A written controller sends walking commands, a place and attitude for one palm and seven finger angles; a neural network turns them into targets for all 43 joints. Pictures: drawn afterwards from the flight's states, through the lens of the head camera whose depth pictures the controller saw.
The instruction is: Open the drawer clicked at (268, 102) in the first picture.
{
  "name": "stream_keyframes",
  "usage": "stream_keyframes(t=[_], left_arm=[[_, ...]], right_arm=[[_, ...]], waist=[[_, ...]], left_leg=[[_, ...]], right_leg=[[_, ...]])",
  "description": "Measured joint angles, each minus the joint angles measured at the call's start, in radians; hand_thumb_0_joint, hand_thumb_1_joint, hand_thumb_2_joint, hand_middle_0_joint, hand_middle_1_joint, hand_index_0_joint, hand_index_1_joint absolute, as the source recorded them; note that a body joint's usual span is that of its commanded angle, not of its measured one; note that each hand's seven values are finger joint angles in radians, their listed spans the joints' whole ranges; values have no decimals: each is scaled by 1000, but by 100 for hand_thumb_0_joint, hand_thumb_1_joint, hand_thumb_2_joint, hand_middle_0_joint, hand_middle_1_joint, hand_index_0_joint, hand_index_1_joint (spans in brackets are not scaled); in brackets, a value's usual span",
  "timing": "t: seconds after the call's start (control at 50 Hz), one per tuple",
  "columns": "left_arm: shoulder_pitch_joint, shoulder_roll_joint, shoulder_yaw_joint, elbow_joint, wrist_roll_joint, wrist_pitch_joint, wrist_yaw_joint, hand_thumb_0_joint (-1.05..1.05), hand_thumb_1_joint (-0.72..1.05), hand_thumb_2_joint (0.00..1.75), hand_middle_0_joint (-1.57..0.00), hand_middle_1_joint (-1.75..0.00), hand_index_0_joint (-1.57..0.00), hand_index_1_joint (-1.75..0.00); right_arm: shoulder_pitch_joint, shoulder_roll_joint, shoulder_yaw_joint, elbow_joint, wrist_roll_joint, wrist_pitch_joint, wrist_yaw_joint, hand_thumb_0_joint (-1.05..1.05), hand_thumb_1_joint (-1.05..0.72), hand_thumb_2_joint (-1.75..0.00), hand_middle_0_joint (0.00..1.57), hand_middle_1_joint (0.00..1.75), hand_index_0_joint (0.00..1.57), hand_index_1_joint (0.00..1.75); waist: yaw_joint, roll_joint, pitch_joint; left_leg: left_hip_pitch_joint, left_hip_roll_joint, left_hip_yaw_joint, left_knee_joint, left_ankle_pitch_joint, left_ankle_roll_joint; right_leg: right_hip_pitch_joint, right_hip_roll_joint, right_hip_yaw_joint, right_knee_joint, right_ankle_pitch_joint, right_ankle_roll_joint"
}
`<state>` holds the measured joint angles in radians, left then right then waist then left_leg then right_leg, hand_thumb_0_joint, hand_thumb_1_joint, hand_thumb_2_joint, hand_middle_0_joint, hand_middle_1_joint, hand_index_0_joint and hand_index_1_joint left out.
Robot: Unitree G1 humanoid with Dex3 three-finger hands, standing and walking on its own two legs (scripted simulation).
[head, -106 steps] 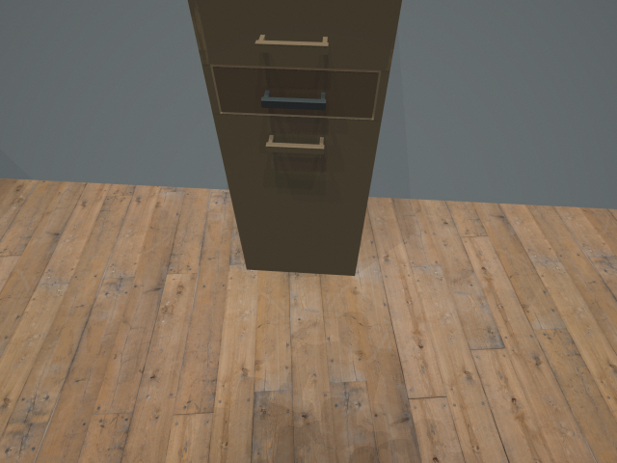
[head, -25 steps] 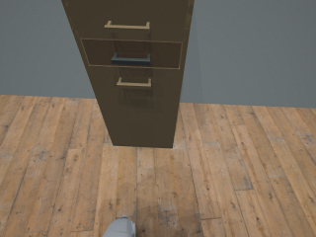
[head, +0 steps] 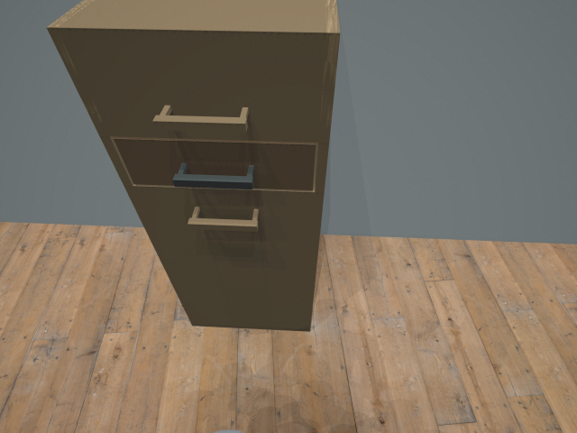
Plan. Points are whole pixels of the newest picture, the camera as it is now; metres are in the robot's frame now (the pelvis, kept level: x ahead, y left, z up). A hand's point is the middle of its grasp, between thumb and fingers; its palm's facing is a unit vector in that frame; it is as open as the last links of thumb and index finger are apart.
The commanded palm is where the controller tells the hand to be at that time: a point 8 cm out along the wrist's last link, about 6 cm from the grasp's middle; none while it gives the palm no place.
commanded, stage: come to a stop and stand still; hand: left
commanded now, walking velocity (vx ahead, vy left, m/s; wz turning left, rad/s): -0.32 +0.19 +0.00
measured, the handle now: (215, 175) +0.57 +0.18 +0.02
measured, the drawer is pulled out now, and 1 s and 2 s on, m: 0.00 0.00 0.00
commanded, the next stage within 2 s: look again from close up in 1.22 s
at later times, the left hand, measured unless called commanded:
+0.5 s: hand out of the picture +0.11 +0.16 -0.15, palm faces +0.05 -0.95 -0.30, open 7.4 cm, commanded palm none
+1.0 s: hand out of the picture +0.01 +0.18 -0.17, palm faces +0.06 -0.98 -0.17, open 7.4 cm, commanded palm none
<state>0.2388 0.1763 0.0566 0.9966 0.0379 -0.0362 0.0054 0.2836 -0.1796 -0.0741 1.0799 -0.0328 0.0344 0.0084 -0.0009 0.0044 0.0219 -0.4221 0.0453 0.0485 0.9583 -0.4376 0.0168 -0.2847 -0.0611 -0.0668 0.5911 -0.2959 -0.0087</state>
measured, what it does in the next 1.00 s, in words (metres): steps on the spot: left foot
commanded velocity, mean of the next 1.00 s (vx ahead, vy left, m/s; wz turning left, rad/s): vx -0.10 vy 0.04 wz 0.00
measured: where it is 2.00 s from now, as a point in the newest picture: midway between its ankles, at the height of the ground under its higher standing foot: outside the picture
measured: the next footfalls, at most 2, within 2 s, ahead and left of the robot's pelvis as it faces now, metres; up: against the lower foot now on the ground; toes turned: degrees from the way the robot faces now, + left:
left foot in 0.76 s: +0.07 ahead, +0.13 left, +0.00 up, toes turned +1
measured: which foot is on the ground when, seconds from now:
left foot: down 0.00-0.32, up 0.34-0.74, down 0.76-1.00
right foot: down 0.00-1.00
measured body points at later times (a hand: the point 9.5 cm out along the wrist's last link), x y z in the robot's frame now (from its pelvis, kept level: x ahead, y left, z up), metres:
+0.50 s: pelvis +0.05 -0.04 +0.01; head +0.10 -0.07 +0.46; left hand +0.10 +0.21 -0.12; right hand +0.11 -0.28 -0.16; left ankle +0.01 +0.11 -0.65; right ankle +0.03 -0.11 -0.73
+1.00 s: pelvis +0.02 +0.01 +0.01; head +0.04 +0.02 +0.46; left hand +0.01 +0.24 -0.15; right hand +0.05 -0.22 -0.14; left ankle +0.03 +0.13 -0.73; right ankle +0.03 -0.11 -0.73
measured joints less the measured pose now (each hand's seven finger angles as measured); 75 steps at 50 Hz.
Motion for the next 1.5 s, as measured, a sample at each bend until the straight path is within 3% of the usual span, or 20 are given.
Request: stream_keyframes(t=[0.06, 0.1, 0.18, 0.26, 0.3, 0.32, 0.4, 0.44, 0.48, 0.58, 0.68, 0.76, 0.82, 0.9, 1.08, 1.32, 1.5], left_arm=[[13, -12, -4, 31, -2, 6, 7, 0, 92, 90, -20, -30, -20, -30], [17, -17, -9, 48, -13, 8, 12, 0, 93, 90, -20, -30, -20, -30], [2, -13, -14, 66, -23, 36, 24, 1, 93, 90, -20, -30, -20, -30], [-39, -8, -7, 49, -31, 64, 21, 1, 92, 90, -20, -30, -20, -30], [-49, -1, 0, 31, -29, 58, 19, 1, 92, 90, -20, -30, -20, -30], [-50, 5, 3, 22, -25, 53, 20, 1, 92, 90, -20, -30, -20, -30], [-69, 5, 5, 13, -17, 46, 28, 0, 91, 90, -20, -30, -20, -30], [-71, 0, 4, 8, -18, 49, 33, 0, 91, 90, -20, -30, -20, -30], [-65, -5, 0, 4, -18, 48, 35, 0, 91, 90, -20, -30, -20, -30], [-41, -19, -11, 3, -14, 41, 32, 0, 91, 90, -20, -30, -20, -30], [-15, -21, -15, 22, -9, 42, 26, 0, 91, 90, -20, -30, -20, -30], [9, -19, -15, 50, -15, 51, 19, 0, 91, 90, -20, -30, -20, -30], [0, -8, -14, 71, -14, 63, 17, 0, 91, 90, -20, -30, -20, -30], [5, 2, -19, 99, -17, 60, 8, 0, 91, 90, -20, -30, -20, -30], [25, -5, -34, 150, -20, 53, 8, 0, 91, 90, -20, -30, -20, -30], [4, -31, -41, 151, -24, 38, 19, 0, 91, 90, -20, -30, -20, -30], [40, -38, -73, 114, -19, 15, 31, 1, 92, 90, -20, -30, -20, -30]], right_arm=[[-5, 7, 10, -17, 7, -26, -9, 1, -92, -90, 20, 30, 20, 30], [-7, 6, 23, -24, 12, -50, -18, 1, -92, -90, 20, 30, 20, 30], [-33, 32, 36, -11, 18, -51, -41, 0, -91, -90, 20, 30, 20, 30], [-61, 35, 29, -22, 13, -22, -59, 1, -92, -90, 20, 30, 20, 30], [-67, 28, 22, -26, 15, -9, -58, 1, -92, -90, 21, 30, 20, 30], [-69, 23, 17, -28, 18, 0, -55, 1, -92, -90, 21, 30, 20, 30], [-104, -9, -5, -30, 23, 38, -49, 0, -92, -90, 21, 30, 20, 30], [-126, -23, -9, -32, 23, 46, -46, 0, -91, -90, 20, 30, 20, 30], [-145, -31, -9, -38, 22, 48, -41, 0, -91, -90, 20, 30, 20, 30], [-173, -40, -3, -55, 21, 44, -29, 0, -91, -90, 20, 30, 20, 30], [-181, -29, 8, -65, 24, 31, -25, 0, -91, -90, 20, 30, 20, 30], [-152, -26, 21, -68, 21, 0, -26, 0, -91, -90, 20, 30, 20, 30], [-127, -5, 34, -36, 10, -2, -31, 0, -91, -90, 20, 30, 20, 30], [-95, 21, 50, 0, 10, -4, -39, 0, -92, -90, 20, 30, 20, 30], [-23, 34, 59, 35, 12, -18, -42, 0, -92, -90, 20, 30, 20, 30], [28, 74, 66, 75, 17, -35, -49, 0, -91, -90, 20, 30, 20, 30], [40, 32, 77, -8, 13, -51, -33, 1, -92, -90, 20, 30, 20, 30]], waist=[[-13, -17, 7], [-8, -8, 21], [3, -29, 48], [0, -5, 89], [2, 8, 98], [3, 12, 97], [4, 24, 103], [8, 20, 106], [11, 13, 104], [23, -1, 92], [34, -19, 83], [27, 2, 60], [35, -8, 58], [48, -24, 51], [20, -22, 35], [4, -17, 38], [-7, 35, -5]], left_leg=[[45, 0, 27, -164, 62, -13], [112, 4, 21, -366, 280, -17], [180, -3, 35, -420, 168, -24], [208, -2, 25, -467, 179, -27], [201, 0, 19, -454, 182, -36], [186, 2, 20, -423, 178, -40], [67, -41, -34, -68, -44, -38], [30, -62, -44, 57, -56, -44], [18, -70, -43, 92, -42, -54], [49, -63, -45, -11, -8, -65], [118, -47, -42, -202, 15, -54], [224, -10, -49, -468, 203, -24], [212, -10, -65, -450, 160, -32], [223, -21, -53, -487, 193, -31], [243, -39, -23, -548, 221, -9], [267, -47, -8, -559, 211, -2], [229, -53, 3, -441, 134, 11]], right_leg=[[60, 7, 1, -84, 18, 7], [78, 24, 2, -84, 3, 12], [74, 16, 9, -13, -48, 16], [39, 38, 6, 66, -156, 5], [50, 44, 6, -9, 9, -2], [57, 45, 4, -24, 31, -13], [71, 43, -5, -35, -40, -51], [82, 42, 1, -64, -19, -52], [92, 41, 7, -96, 5, -56], [108, 42, 13, -149, 44, -57], [106, 42, 10, -153, 58, -49], [76, 65, -13, -100, 38, -29], [75, 63, -26, -95, 38, -17], [91, 54, -15, -149, 75, -8], [96, 38, 14, -198, 107, 13], [107, 30, 30, -190, 92, 22], [66, 20, 43, -75, 21, 33]])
